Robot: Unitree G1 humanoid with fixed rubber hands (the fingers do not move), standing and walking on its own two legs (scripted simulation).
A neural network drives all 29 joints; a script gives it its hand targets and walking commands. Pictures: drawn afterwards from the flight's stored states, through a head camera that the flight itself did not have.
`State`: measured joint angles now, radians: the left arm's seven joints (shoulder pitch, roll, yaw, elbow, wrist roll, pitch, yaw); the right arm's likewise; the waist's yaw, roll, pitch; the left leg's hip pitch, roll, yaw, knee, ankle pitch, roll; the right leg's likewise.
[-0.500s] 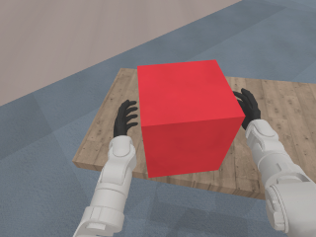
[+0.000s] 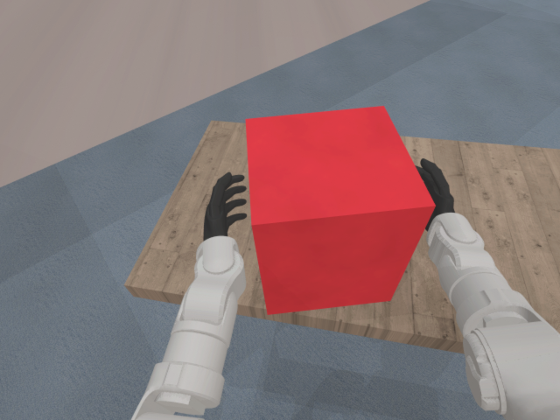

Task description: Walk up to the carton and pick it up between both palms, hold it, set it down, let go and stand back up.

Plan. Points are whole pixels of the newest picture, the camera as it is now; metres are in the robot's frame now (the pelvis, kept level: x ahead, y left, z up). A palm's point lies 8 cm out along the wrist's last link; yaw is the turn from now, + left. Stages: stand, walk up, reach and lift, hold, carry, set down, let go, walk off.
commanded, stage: reach and lift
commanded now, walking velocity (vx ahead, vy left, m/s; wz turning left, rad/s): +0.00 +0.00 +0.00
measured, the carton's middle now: (322, 215) +0.43 +0.03 +0.04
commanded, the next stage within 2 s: none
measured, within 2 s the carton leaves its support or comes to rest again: leaves its support in 0.92 s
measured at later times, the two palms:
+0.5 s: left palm (223, 229) +0.34 +0.16 +0.09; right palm (431, 214) +0.44 -0.13 +0.06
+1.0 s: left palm (224, 223) +0.34 +0.16 +0.10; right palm (434, 204) +0.44 -0.13 +0.09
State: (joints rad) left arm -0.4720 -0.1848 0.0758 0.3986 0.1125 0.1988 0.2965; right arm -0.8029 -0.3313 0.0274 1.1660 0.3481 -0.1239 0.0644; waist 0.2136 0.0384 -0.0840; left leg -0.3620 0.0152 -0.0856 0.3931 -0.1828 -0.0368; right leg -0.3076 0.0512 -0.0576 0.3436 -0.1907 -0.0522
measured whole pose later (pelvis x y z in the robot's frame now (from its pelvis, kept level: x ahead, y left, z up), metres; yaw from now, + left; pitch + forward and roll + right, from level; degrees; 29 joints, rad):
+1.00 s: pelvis +0.00 +0.00 +0.00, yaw +0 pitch +9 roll -1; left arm -0.47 -0.20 0.10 0.30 0.11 0.28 0.32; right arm -0.80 -0.29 0.08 1.03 0.35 -0.06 -0.04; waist 0.17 0.04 -0.09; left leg -0.36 0.02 -0.09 0.39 -0.18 -0.04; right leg -0.31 0.05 -0.06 0.34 -0.19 -0.05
